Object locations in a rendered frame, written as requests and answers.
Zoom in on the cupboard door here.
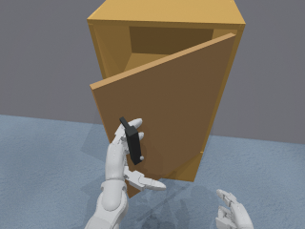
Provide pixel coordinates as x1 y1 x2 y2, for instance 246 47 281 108
90 33 236 198

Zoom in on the robot left forearm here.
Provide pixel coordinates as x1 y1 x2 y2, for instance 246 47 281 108
84 178 129 229

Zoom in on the handle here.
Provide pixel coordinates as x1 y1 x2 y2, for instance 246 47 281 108
119 116 142 165

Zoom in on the right robot hand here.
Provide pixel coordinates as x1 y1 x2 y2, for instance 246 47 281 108
215 189 254 229

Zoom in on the left robot hand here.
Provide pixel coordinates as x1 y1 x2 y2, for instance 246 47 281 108
105 118 167 192

